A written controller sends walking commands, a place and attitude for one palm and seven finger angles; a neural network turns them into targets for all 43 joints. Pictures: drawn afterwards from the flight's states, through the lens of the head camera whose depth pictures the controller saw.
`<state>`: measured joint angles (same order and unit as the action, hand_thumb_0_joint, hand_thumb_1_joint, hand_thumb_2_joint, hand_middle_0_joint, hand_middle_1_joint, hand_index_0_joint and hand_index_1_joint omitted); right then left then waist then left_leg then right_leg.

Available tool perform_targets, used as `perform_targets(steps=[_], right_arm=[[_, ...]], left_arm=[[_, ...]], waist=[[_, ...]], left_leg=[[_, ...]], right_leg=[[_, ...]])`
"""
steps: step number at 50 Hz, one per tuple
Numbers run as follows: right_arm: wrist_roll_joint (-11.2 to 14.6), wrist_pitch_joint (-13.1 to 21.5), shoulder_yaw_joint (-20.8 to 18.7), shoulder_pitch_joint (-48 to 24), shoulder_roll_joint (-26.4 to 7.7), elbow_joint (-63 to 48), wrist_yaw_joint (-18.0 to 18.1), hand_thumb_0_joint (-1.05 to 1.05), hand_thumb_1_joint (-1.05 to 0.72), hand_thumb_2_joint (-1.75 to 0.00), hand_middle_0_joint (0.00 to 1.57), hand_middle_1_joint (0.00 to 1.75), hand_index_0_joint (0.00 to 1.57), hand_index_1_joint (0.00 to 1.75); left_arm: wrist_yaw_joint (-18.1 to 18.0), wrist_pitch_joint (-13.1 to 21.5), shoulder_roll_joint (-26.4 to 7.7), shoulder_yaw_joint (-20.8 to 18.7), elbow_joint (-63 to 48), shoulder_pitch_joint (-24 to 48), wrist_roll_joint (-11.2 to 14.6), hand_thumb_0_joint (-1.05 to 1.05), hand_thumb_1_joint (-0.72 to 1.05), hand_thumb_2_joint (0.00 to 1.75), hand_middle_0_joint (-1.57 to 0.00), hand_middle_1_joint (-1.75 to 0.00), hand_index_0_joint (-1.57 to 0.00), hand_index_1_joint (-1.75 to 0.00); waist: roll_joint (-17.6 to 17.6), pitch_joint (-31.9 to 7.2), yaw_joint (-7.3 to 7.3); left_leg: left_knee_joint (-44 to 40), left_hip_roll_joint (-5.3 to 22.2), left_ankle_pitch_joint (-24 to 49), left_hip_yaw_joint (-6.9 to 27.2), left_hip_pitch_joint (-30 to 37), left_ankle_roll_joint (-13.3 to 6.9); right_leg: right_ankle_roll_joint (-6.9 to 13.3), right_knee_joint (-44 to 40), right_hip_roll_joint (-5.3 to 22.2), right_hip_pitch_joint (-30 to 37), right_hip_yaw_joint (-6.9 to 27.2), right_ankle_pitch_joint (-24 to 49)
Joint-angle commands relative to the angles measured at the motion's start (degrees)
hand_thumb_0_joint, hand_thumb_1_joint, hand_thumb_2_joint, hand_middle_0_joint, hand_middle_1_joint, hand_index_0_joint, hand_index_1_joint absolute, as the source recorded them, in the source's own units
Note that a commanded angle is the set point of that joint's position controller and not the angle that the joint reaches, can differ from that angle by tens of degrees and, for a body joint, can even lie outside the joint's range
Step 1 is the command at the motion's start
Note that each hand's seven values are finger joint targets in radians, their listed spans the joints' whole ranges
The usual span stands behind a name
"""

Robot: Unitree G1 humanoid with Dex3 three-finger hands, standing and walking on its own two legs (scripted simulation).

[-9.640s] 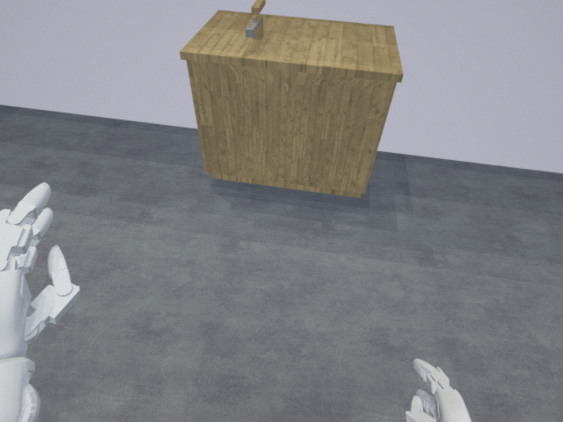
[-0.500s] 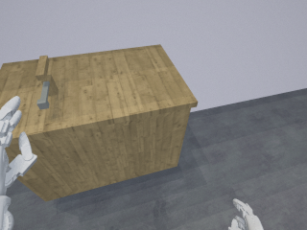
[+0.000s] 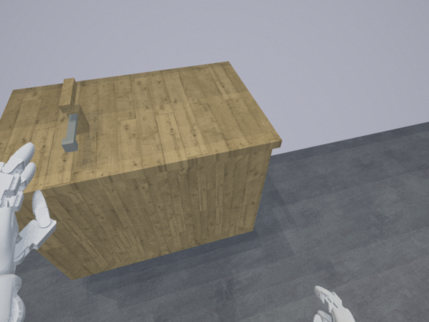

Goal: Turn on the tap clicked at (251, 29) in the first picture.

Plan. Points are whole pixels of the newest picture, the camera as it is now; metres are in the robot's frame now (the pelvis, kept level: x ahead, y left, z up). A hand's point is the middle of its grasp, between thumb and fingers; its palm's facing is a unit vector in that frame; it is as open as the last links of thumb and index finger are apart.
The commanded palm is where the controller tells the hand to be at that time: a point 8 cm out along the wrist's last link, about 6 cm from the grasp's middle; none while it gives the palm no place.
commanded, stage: come to a stop and stand still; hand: left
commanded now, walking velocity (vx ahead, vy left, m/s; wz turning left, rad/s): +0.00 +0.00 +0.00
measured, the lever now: (70, 144) +0.50 +0.41 +0.01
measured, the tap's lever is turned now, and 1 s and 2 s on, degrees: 0 0 0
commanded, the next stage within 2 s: look again from close up in 0.50 s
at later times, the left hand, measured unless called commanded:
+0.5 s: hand (56, 209) +0.23 +0.25 +0.15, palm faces +0.39 -0.84 -0.37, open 7.4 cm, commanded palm +0.18 +0.29 +0.17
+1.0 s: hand (33, 199) +0.25 +0.30 +0.15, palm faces +0.38 -0.85 -0.36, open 7.4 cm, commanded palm +0.19 +0.32 +0.17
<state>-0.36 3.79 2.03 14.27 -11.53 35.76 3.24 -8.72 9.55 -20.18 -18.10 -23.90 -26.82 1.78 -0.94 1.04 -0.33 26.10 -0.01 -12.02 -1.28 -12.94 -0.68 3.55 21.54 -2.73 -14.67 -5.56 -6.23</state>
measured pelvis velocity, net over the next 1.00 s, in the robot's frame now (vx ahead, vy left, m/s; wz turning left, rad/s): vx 0.03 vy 0.04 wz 0.01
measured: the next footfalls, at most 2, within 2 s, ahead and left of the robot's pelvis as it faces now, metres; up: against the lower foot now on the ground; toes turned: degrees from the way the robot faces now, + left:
left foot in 1.78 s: +0.18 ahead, +0.20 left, +0.00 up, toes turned +1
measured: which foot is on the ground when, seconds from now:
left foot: down 0.00-1.00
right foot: down 0.00-1.00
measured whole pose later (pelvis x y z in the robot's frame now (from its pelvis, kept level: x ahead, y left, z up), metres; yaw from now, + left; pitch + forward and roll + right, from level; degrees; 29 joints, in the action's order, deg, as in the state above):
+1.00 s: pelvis +0.03 +0.04 +0.00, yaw +0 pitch -1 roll -1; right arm -0.2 9.5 1.3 14.6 -11.6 33.9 1.4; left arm -5.2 13.9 -21.7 -20.3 -22.7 -22.7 2.7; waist 2.4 3.5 -1.8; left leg 26.0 -2.6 -14.8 -1.9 -10.5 -3.7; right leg 1.1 23.4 -0.3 -13.1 -4.6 -9.6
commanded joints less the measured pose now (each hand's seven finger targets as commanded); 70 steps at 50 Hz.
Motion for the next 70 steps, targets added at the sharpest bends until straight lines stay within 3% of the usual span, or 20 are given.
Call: perform_targets(steps=[1, 8, 15, 19, 29, 30, 31, 32, 33, 34, 37, 41, 43, 46, 48, 50, 57, 63, 64, 70], right_arm=[[0.15, 3.45, -2.82, -6.03, -6.77, -8.87, 0.77, 0.00, -0.90, -0.90, 0.20, 0.30, 0.20, 0.30], [0.05, 3.49, -2.78, -6.43, -6.89, -9.34, 1.01, 0.00, -0.90, -0.90, 0.20, 0.30, 0.20, 0.30], [0.40, 2.96, -2.93, -6.45, -6.84, -9.24, 1.01, 0.00, -0.90, -0.90, 0.20, 0.30, 0.20, 0.30], [0.35, 2.85, -2.75, -7.16, -6.90, -9.69, 1.08, 0.00, -0.90, -0.90, 0.20, 0.30, 0.20, 0.30], [0.28, 2.37, -2.63, -7.23, -6.61, -9.86, 1.10, 0.00, -0.90, -0.90, 0.20, 0.30, 0.20, 0.30], [-0.49, 5.80, -4.54, 3.13, -8.44, -9.40, 0.58, 0.00, -0.90, -0.90, 0.20, 0.30, 0.20, 0.30], [0.65, 5.52, -1.98, -3.63, -1.86, -6.68, 0.19, 0.00, -0.90, -0.90, 0.20, 0.30, 0.20, 0.30], [0.91, 6.91, -4.30, -3.60, -5.98, -10.41, 0.04, 0.00, -0.90, -0.90, 0.20, 0.30, 0.20, 0.30], [1.40, 7.52, -4.40, -3.58, -6.12, -11.25, -1.67, 0.00, -0.90, -0.90, 0.20, 0.30, 0.20, 0.30], [1.47, 7.53, -4.15, -2.83, -6.89, -11.26, -2.74, 0.00, -0.90, -0.90, 0.20, 0.30, 0.20, 0.30], [1.17, 8.31, -3.86, -5.16, -7.01, -11.63, -3.14, 0.00, -0.90, -0.90, 0.20, 0.30, 0.20, 0.30], [0.88, 8.48, -3.76, -6.07, -7.41, -12.15, -1.73, 0.00, -0.90, -0.90, 0.20, 0.30, 0.20, 0.30], [0.64, 8.61, -3.55, -6.76, -7.56, -12.47, -1.09, 0.00, -0.90, -0.90, 0.20, 0.30, 0.20, 0.30], [0.60, 9.11, -3.26, -6.37, -6.89, -12.08, -0.82, 0.00, -0.90, -0.90, 0.20, 0.30, 0.20, 0.30], [0.39, 9.71, -3.02, -6.52, -6.72, -12.29, -1.06, 0.00, -0.90, -0.90, 0.20, 0.30, 0.20, 0.30], [0.17, 9.71, -3.53, -5.85, -7.21, -11.53, -1.50, 0.00, -0.90, -0.90, 0.20, 0.30, 0.20, 0.30], [-0.01, 7.38, -3.99, -5.83, -7.75, -11.44, -2.00, 0.00, -0.90, -0.90, 0.20, 0.30, 0.20, 0.30], [0.05, 6.15, -3.81, -6.26, -7.39, -12.69, -2.02, 0.00, -0.90, -0.90, 0.20, 0.30, 0.20, 0.30], [0.00, 5.95, -3.65, -6.06, -7.18, -12.50, -2.13, 0.00, -0.90, -0.90, 0.20, 0.30, 0.20, 0.30], [0.65, 4.84, -4.18, -5.79, -7.67, -12.54, -2.43, 0.00, -0.90, -0.90, 0.20, 0.30, 0.20, 0.30]], left_arm=[[-1.11, 3.95, -9.01, -5.06, -13.17, 5.34, -0.27, 0.00, 0.90, 0.90, -0.20, -0.30, -0.20, -0.30], [-1.36, 4.24, -10.02, -6.69, -14.39, 3.74, 0.13, 0.00, 0.90, 0.90, -0.20, -0.30, -0.20, -0.30], [-1.10, 4.25, -8.62, -5.66, -12.34, 2.41, 0.58, 0.00, 0.90, 0.90, -0.20, -0.30, -0.20, -0.30], [-1.08, 4.14, -9.19, -5.37, -14.31, 4.30, 0.53, 0.00, 0.90, 0.90, -0.20, -0.30, -0.20, -0.30], [-1.17, 3.89, -9.18, -5.73, -13.05, 3.50, 0.73, 0.00, 0.90, 0.90, -0.20, -0.30, -0.20, -0.30], [-0.57, 9.26, -56.45, -39.90, -29.33, 66.60, -8.44, 0.00, 0.90, 0.90, -0.20, -0.30, -0.20, -0.30], [2.14, 6.83, -22.74, -18.53, 6.59, 33.95, -2.24, 0.00, 0.90, 0.90, -0.20, -0.30, -0.20, -0.30], [3.18, 6.72, -13.36, -11.89, 10.02, 17.96, -0.32, 0.00, 0.90, 0.90, -0.20, -0.30, -0.20, -0.30], [3.97, 8.21, -4.68, -4.97, 7.72, 12.43, 1.58, 0.00, 0.90, 0.90, -0.20, -0.30, -0.20, -0.30], [3.70, 9.33, -6.45, -3.89, -2.03, 11.15, 1.78, 0.00, 0.90, 0.90, -0.20, -0.30, -0.20, -0.30], [2.57, 9.34, -8.39, -4.07, -9.53, 4.79, 1.75, 0.00, 0.90, 0.90, -0.20, -0.30, -0.20, -0.30], [1.69, 8.59, -12.54, -10.14, -9.95, 6.04, 1.51, 0.00, 0.90, 0.90, -0.20, -0.30, -0.20, -0.30], [1.52, 8.94, -15.52, -13.11, -12.84, 10.07, 1.42, 0.00, 0.90, 0.90, -0.20, -0.30, -0.20, -0.30], [1.84, 9.14, -12.21, -10.39, -12.96, 11.79, 1.25, 0.00, 0.90, 0.90, -0.20, -0.30, -0.20, -0.30], [2.00, 9.16, -11.39, -9.11, -14.89, 13.49, 1.16, 0.00, 0.90, 0.90, -0.20, -0.30, -0.20, -0.30], [2.10, 8.86, -9.45, -7.44, -13.26, 11.17, 0.93, 0.00, 0.90, 0.90, -0.20, -0.30, -0.20, -0.30], [2.08, 7.70, -8.58, -6.45, -12.23, 9.92, 0.47, 0.00, 0.90, 0.90, -0.20, -0.30, -0.20, -0.30], [2.18, 7.78, -10.45, -8.20, -15.87, 12.25, 0.45, 0.00, 0.90, 0.90, -0.20, -0.30, -0.20, -0.30], [2.15, 7.68, -10.17, -7.88, -15.38, 11.73, 0.48, 0.00, 0.90, 0.90, -0.20, -0.30, -0.20, -0.30], [2.05, 6.93, -9.13, -7.45, -13.98, 10.34, 0.91, 0.00, 0.90, 0.90, -0.20, -0.30, -0.20, -0.30]], waist=[[-1.18, -5.09, -0.08], [-3.64, -6.25, -0.30], [-1.45, -7.25, -0.06], [-2.94, -6.58, -0.13], [-1.39, -6.12, -0.18], [9.47, 4.57, 0.12], [7.97, -10.50, -0.93], [3.43, -6.38, -3.87], [-5.29, -8.36, -2.58], [-6.87, -10.43, -2.35], [0.78, -7.44, -3.04], [4.94, -5.94, -2.25], [0.43, -4.99, -1.84], [-4.18, -6.85, -1.78], [-5.05, -7.18, -1.69], [-2.78, -8.68, -1.45], [-3.85, -4.78, -0.54], [-7.21, -5.59, -0.18], [-6.03, -6.15, -0.25], [-2.67, -6.33, -0.18]], left_leg=[[-5.77, 3.95, -6.45, 4.78, -7.34, -0.25], [-7.66, 4.80, -0.03, 6.21, -7.46, 0.25], [-5.44, 5.03, 3.45, 5.45, -5.44, 0.39], [-5.80, 5.12, 4.69, 5.63, -5.31, 0.56], [-5.58, 4.69, 2.91, 5.55, -5.74, 0.58], [2.77, 3.61, 2.67, 0.84, -9.87, -1.29], [4.58, 0.46, 3.23, 1.37, -3.03, -2.00], [4.67, -0.31, 0.63, 1.74, -1.07, -0.31], [1.65, 0.34, 0.46, 1.28, -1.59, -0.26], [-1.77, 0.71, 0.40, 2.01, -1.28, -0.37], [-5.44, 2.25, -0.70, 4.00, -2.73, -1.29], [-7.43, 3.47, -2.34, 6.80, -4.94, -1.35], [-8.03, 3.49, -1.67, 7.33, -4.43, -1.23], [-7.51, 4.12, 2.05, 7.24, -3.19, -1.28], [-7.37, 4.02, 6.89, 7.30, -2.09, -0.41], [-5.18, 3.80, 9.24, 6.15, -0.29, -0.22], [-5.33, 4.85, 2.62, 8.99, -3.92, -0.88], [-1.25, 5.51, 19.79, 8.53, 2.22, 0.84], [-0.09, 5.66, 22.55, 8.70, 2.62, 1.12], [5.19, 3.28, 16.52, 6.34, -3.75, 2.29]], right_leg=[[-2.64, -5.66, 7.76, 8.87, 11.27, -11.51], [-2.80, -1.81, 6.20, 11.81, 8.30, -2.31], [-2.50, -1.36, 7.19, 11.83, 8.94, 3.06], [-2.58, -0.93, 6.86, 11.35, 8.50, 3.67], [-2.55, -2.03, 7.19, 11.06, 8.98, 2.00], [-12.65, -8.57, 7.03, 0.01, 10.03, 2.15], [-4.97, -4.76, 12.21, 4.25, 10.28, -3.52], [-4.05, -8.51, 11.95, 3.28, 18.36, -3.52], [-2.37, -6.84, 13.54, 8.35, 17.36, -1.34], [-2.50, -4.61, 12.45, 12.19, 15.09, -1.42], [-4.00, -3.93, 8.96, 11.06, 11.25, -7.79], [-2.72, -2.58, 7.11, 9.87, 9.11, -9.24], [-2.40, -1.84, 6.76, 8.89, 9.09, -7.86], [-2.17, 0.94, 6.52, 11.21, 8.01, -1.09], [-2.17, 1.90, 6.03, 12.05, 6.96, 2.95], [-1.81, 2.46, 6.15, 12.32, 6.63, 5.13], [-0.90, 7.24, 4.64, 7.91, 4.58, -2.38], [-0.41, 11.13, 3.57, 4.69, 2.06, -0.25], [-0.27, 10.80, 3.71, 5.27, 1.87, 0.14], [2.27, 13.09, 6.21, 9.17, 7.04, 4.00]])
